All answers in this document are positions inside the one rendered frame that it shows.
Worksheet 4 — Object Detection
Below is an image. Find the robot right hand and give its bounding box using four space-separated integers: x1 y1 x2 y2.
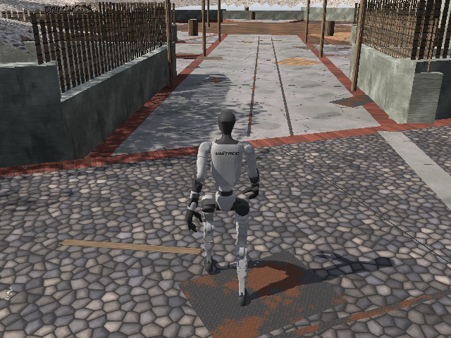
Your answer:
242 186 259 199

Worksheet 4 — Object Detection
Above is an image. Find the robot left hand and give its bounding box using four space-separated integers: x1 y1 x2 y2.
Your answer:
185 209 202 232

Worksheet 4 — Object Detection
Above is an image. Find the robot left upper arm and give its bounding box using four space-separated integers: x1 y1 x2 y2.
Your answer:
196 142 212 182

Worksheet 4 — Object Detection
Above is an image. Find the right robot forearm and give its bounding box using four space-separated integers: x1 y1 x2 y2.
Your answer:
249 169 259 191

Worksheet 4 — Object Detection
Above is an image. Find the robot right upper arm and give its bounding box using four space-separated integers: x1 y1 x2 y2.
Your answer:
241 142 258 178

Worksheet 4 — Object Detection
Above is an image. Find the left robot forearm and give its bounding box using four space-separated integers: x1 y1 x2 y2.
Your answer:
187 171 203 211

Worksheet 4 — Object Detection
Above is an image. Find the robot left shin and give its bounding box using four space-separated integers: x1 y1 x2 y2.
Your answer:
204 222 214 263

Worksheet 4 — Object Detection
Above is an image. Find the robot left foot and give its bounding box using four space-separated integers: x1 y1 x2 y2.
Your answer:
204 256 214 273

